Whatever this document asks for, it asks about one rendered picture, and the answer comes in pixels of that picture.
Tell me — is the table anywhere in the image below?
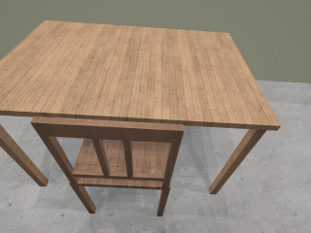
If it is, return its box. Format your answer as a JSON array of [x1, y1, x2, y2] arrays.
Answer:
[[0, 20, 281, 195]]

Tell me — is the chair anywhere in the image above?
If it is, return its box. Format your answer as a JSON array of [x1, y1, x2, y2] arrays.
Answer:
[[30, 116, 185, 216]]

